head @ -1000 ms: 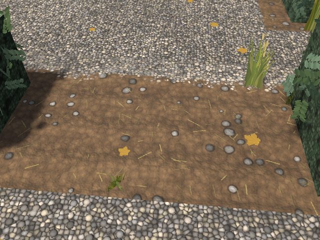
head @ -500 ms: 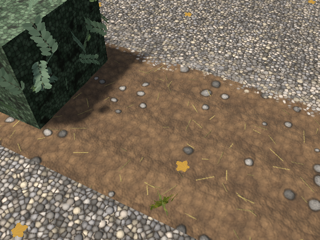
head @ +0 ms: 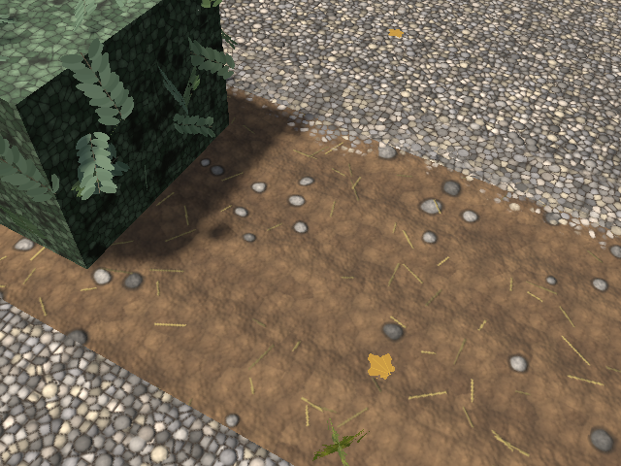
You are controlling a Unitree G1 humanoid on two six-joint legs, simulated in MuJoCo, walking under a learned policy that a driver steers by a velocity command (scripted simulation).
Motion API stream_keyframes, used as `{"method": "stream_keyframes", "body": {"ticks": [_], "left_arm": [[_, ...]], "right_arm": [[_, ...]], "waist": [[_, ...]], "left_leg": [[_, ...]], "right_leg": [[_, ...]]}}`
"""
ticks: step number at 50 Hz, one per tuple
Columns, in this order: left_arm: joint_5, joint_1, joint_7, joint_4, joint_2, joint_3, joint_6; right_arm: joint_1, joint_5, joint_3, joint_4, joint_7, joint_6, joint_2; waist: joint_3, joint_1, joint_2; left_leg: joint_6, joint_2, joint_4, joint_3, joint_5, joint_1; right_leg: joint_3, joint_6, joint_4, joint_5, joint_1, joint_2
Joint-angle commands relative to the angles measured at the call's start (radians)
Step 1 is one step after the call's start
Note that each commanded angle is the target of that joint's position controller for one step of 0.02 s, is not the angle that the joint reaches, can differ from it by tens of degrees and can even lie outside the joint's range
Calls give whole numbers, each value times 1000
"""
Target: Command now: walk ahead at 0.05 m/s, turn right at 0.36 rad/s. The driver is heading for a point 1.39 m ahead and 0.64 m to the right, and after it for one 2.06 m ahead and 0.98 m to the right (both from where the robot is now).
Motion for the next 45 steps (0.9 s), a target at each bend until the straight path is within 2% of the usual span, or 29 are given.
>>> {"method": "stream_keyframes", "body": {"ticks": [1,6,9,11,12,13,14,15,16,17,18,19,21,24,28,31,34,36,37,38,39,40,41,42,43,45], "left_arm": [[0,-29,5,-79,92,28,1],[-5,-45,-11,-105,60,19,5],[-9,-36,-29,-115,69,18,5],[-3,32,-43,-98,71,20,6],[4,65,-45,-88,93,28,10],[8,83,-36,-91,165,48,11],[14,73,-26,-111,289,71,13],[55,101,-31,-131,256,63,-8],[61,50,-32,-137,245,59,-31],[33,-11,-28,-153,223,58,-42],[7,-44,-23,-160,186,47,-42],[-4,-52,-17,-162,168,40,-39],[-1,-23,-10,-157,166,39,-34],[-3,5,-3,-151,177,44,-28],[1,1,-1,-161,204,53,-19],[1,-18,-4,-175,207,53,-12],[-5,-44,-2,-193,205,51,-5],[-13,-76,6,-213,192,44,2],[-4,-57,7,-222,150,31,1],[-1,24,0,-224,87,18,-9],[0,26,-3,-234,162,34,-22],[-8,5,-8,-223,221,52,-28],[-7,-7,-11,-215,220,57,-24],[0,-11,-13,-209,206,58,-19],[0,-20,-21,-214,183,53,-19],[-5,-49,-35,-230,141,41,-30]], "right_arm": [[-16,8,-52,-52,-23,-1,-176],[-23,9,-66,-36,-29,20,-203],[-26,18,-73,-29,-25,33,-226],[-49,38,-75,-25,-24,44,-238],[-18,47,-75,-9,-22,50,-225],[-4,31,-69,-8,-15,53,-187],[-68,2,-58,-70,-7,42,-154],[-166,0,-66,-85,-6,29,-188],[-156,20,-77,-74,-5,30,-210],[-117,24,-81,-46,-12,33,-213],[-97,15,-85,-33,-19,35,-226],[-92,9,-85,-30,-21,34,-222],[-91,15,-79,-34,-17,28,-199],[-123,22,-69,-37,-14,23,-180],[-154,29,-64,-43,0,16,-185],[-151,34,-64,-43,9,6,-198],[-114,38,-66,-37,22,-10,-206],[-32,36,-73,-12,31,-19,-220],[31,23,-88,2,27,-17,-269],[33,8,-97,3,18,-3,-337],[64,-8,-92,3,23,-6,-310],[27,3,-80,-16,22,-12,-258],[-9,14,-73,-21,18,-13,-230],[-24,26,-69,-27,12,-13,-217],[-14,30,-66,-22,5,-15,-217],[30,24,-67,-10,1,-27,-226]], "waist": [[-98,-20,132],[-96,-25,146],[-119,-18,172],[-135,25,175],[-127,32,146],[-107,16,-15],[-64,-4,-284],[-123,69,-175],[-113,31,-116],[-102,-2,-77],[-104,-13,-67],[-112,-22,-65],[-128,-20,-59],[-109,-3,-81],[-86,11,-115],[-83,9,-121],[-94,-11,-132],[-104,-62,-112],[-158,-66,-18],[-167,-4,261],[-163,-28,302],[-106,-30,228],[-62,-24,205],[-33,-28,203],[-12,-37,199],[8,-60,187]], "left_leg": [[160,341,-202,-263,-39,165],[151,344,-168,-174,48,203],[132,350,-119,-131,137,223],[80,332,-44,-81,145,207],[21,301,22,-42,84,163],[-67,222,221,47,-59,-3],[-158,51,441,78,-445,-327],[-154,30,623,-96,-514,-373],[-140,40,688,-150,-433,-404],[-135,52,692,-167,-351,-411],[-134,59,682,-178,-296,-415],[-137,54,686,-181,-249,-382],[-139,34,664,-182,-187,-353],[-146,26,497,-190,-143,-331],[-156,12,352,-199,-147,-228],[-152,-6,286,-202,-194,-148],[-134,-20,158,-201,-195,-57],[-106,6,-57,-193,0,121],[-59,138,-76,-288,78,304],[78,333,-83,-528,247,452],[194,461,-131,-689,92,416],[181,417,-161,-618,-111,375],[126,348,-181,-528,-255,339],[91,310,-199,-479,-312,333],[83,301,-218,-439,-293,317],[80,285,-256,-360,-246,303]], "right_leg": [[1,3,27,-10,-47,-20],[-67,-14,-86,-71,11,-1],[-119,-44,-212,-56,101,31],[-161,-87,-402,74,222,63],[-145,-126,-504,154,300,74],[54,-194,-592,327,419,-51],[397,-362,-595,653,523,-277],[425,-439,-617,635,508,-306],[341,-399,-616,623,509,-255],[272,-336,-597,602,505,-198],[246,-296,-587,607,505,-178],[226,-283,-581,643,483,-162],[217,-279,-576,668,489,-140],[224,-265,-573,587,502,-110],[281,-275,-574,465,433,-95],[342,-285,-557,461,394,-86],[402,-268,-515,518,402,-66],[396,-210,-460,445,346,-9],[340,-159,-350,210,215,48],[145,-103,-140,-242,-21,234],[118,-82,44,-315,-138,181],[112,-78,123,-222,-169,122],[83,-70,142,-139,-184,96],[69,-60,157,-81,-212,83],[57,-51,172,-29,-221,70],[15,-44,136,43,-219,57]]}}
